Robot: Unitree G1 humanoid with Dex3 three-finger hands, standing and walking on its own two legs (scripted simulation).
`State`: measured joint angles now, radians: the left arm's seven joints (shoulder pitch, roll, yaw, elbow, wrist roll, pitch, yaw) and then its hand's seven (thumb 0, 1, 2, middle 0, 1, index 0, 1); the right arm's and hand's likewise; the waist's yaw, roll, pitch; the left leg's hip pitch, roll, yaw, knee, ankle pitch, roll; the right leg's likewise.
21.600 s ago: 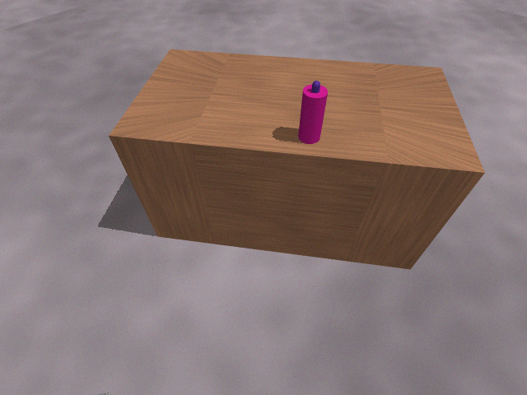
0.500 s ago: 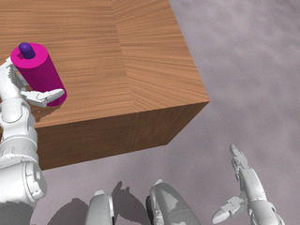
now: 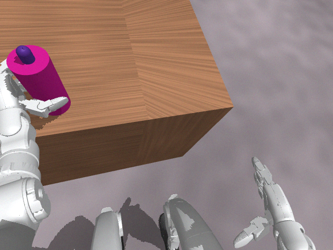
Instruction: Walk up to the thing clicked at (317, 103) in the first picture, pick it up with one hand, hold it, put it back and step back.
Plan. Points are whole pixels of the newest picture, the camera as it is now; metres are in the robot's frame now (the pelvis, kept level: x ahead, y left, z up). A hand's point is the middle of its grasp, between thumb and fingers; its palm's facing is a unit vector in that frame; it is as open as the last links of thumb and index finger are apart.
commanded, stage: loosen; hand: left
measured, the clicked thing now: (42, 81) +0.49 +0.20 +0.04
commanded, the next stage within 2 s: open in 0.10 s
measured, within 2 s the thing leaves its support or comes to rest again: neither
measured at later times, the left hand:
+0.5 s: hand (39, 86) +0.50 +0.21 +0.01, palm faces +0.20 -0.98 +0.00, open 12.8 cm
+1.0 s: hand out of the picture +0.50 +0.28 +0.11, palm faces +0.26 -0.96 -0.02, open 17.4 cm
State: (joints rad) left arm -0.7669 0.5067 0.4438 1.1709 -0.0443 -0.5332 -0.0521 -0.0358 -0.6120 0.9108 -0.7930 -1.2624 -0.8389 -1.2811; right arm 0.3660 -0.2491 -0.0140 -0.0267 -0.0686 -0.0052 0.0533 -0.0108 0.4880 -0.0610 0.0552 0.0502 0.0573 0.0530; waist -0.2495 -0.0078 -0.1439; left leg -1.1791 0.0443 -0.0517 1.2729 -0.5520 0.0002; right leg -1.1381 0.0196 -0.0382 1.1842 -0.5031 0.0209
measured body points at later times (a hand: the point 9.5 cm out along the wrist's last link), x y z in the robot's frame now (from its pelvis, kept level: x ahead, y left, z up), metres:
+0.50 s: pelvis -0.01 +0.00 +0.00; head +0.14 +0.05 +0.42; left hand +0.48 +0.27 +0.01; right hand +0.16 -0.26 +0.00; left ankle +0.02 +0.11 -0.63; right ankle +0.03 -0.14 -0.63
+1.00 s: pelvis +0.00 +0.00 +0.02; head +0.12 +0.05 +0.45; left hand +0.48 +0.33 +0.11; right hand +0.16 -0.26 +0.03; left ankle +0.02 +0.11 -0.63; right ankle +0.03 -0.14 -0.63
